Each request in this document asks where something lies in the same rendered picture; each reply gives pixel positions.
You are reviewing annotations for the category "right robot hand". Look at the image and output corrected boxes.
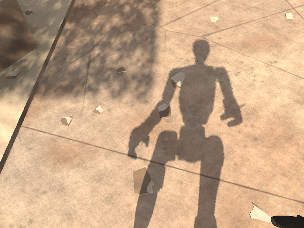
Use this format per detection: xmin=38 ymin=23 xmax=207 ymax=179
xmin=271 ymin=215 xmax=304 ymax=228

